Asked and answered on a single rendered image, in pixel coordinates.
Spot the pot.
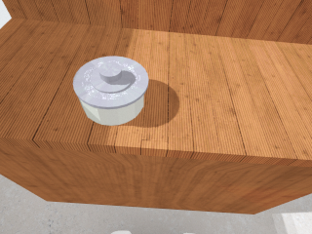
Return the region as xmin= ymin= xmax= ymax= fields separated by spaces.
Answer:
xmin=79 ymin=96 xmax=144 ymax=126

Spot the lid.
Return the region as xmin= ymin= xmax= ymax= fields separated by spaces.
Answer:
xmin=73 ymin=56 xmax=149 ymax=110

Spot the table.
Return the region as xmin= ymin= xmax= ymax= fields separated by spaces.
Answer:
xmin=0 ymin=0 xmax=312 ymax=215

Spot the knob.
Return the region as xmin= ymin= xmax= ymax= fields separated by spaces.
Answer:
xmin=98 ymin=61 xmax=122 ymax=83

